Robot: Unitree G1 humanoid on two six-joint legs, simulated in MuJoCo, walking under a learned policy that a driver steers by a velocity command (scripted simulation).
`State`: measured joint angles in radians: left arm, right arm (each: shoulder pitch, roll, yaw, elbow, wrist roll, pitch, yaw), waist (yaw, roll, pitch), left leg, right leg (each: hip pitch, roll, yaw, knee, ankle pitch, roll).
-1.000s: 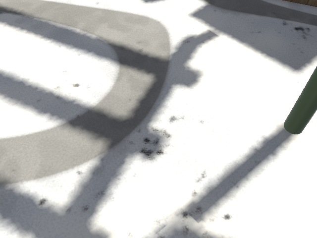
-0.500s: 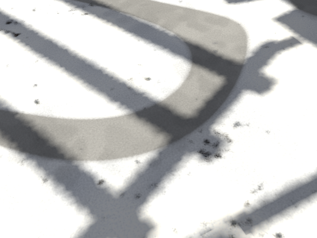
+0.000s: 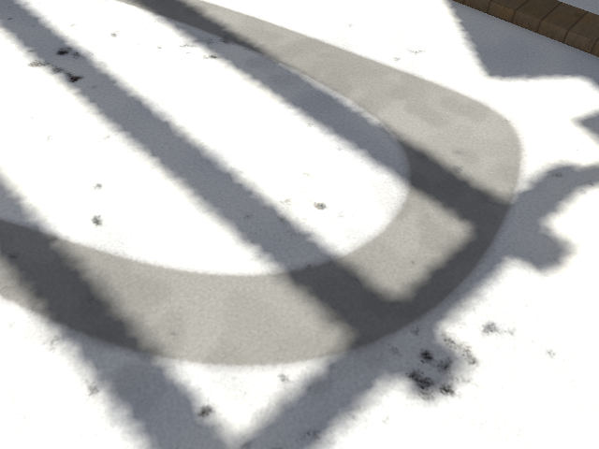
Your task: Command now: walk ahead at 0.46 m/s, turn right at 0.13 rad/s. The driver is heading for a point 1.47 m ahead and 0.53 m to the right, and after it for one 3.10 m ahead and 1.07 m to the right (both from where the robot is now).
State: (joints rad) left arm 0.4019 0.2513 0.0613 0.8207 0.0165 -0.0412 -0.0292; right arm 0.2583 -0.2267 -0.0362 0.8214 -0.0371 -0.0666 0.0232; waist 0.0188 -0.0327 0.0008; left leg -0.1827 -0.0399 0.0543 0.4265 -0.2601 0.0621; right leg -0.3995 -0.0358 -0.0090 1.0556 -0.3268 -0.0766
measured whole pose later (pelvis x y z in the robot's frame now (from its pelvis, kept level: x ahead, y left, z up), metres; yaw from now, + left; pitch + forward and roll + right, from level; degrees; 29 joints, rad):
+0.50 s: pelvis +0.27 -0.05 -0.01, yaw -15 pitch +0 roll +0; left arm 0.25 0.28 0.07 0.81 0.01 -0.02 -0.01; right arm 0.24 -0.24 -0.02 0.82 -0.04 -0.08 0.00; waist -0.01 0.01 0.07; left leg -0.44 0.04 -0.01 1.25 -0.33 0.01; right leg -0.31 0.14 -0.04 0.48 -0.18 -0.15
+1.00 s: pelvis +0.56 -0.09 -0.01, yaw -33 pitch +1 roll +0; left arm 0.37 0.31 0.07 0.82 0.02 -0.03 -0.01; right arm 0.13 -0.26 -0.02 0.71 -0.04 -0.06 -0.01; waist 0.06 -0.03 0.04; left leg -0.37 -0.02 0.04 0.53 -0.19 0.03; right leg -0.31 0.10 0.09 1.12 -0.40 -0.08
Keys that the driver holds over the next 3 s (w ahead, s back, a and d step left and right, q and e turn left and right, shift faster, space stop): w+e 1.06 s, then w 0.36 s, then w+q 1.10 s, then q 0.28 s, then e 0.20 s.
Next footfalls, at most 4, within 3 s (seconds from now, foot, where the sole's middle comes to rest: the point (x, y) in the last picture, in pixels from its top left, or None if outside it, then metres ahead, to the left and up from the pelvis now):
0.36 right None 0.35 -0.10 -0.78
0.88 left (327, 372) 0.70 -0.05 -0.78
1.40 right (458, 353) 0.77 -0.38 -0.78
1.94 left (447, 248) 1.10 -0.41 -0.78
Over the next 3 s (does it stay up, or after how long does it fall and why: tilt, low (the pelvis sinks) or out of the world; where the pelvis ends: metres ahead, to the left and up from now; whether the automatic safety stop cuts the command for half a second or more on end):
stays up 1.38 -0.54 -0.01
